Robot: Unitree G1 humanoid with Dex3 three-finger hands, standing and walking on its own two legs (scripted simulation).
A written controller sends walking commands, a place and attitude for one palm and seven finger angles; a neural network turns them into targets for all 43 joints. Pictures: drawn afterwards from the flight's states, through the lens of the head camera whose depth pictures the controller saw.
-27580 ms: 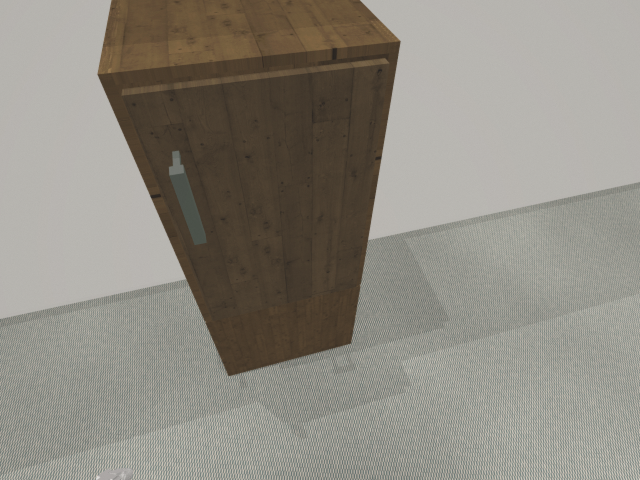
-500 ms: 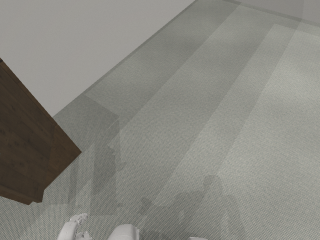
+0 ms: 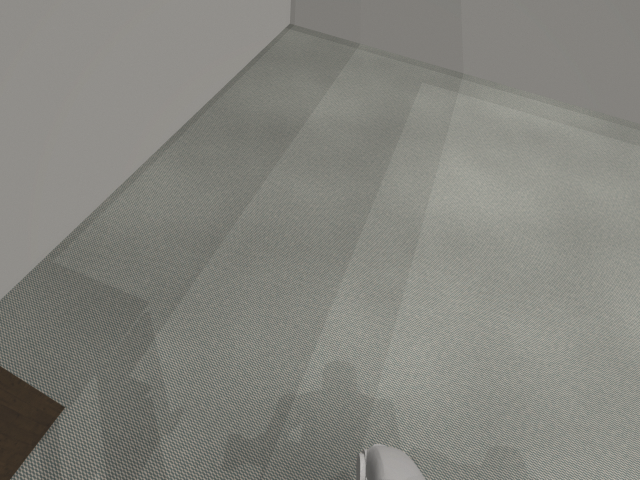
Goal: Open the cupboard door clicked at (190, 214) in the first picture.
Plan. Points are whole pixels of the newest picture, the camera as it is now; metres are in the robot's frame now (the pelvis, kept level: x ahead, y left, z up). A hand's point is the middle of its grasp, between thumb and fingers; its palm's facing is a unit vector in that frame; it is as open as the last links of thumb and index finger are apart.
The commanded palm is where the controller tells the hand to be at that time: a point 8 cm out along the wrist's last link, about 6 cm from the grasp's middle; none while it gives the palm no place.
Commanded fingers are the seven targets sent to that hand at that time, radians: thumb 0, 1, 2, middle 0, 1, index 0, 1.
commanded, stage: walk to a spot facing it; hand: left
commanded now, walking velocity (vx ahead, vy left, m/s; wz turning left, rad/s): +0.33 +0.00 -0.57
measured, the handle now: out of the picture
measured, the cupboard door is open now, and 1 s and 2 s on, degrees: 45 45 45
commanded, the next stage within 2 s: turn to face it in 1.10 s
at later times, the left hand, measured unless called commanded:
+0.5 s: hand (267, 351) +0.33 +0.10 -0.17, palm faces -0.20 -0.95 -0.25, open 7.2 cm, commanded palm none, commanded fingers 0.00 0.90 0.90 -0.20 -0.30 -0.20 -0.30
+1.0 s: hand (311, 258) +0.54 +0.04 -0.19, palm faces -0.27 -0.96 -0.12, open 7.4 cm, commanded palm none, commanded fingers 0.00 0.90 0.90 -0.20 -0.30 -0.20 -0.30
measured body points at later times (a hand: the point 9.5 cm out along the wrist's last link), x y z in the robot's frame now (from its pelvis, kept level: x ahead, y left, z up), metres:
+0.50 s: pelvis +0.23 -0.08 -0.01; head +0.28 -0.10 +0.44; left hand +0.34 +0.15 -0.15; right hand +0.21 -0.31 -0.16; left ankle +0.27 +0.10 -0.65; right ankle +0.19 -0.10 -0.75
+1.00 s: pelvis +0.51 -0.12 -0.01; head +0.55 -0.11 +0.44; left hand +0.56 +0.09 -0.18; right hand +0.47 -0.36 -0.15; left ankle +0.52 -0.06 -0.75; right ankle +0.41 -0.23 -0.63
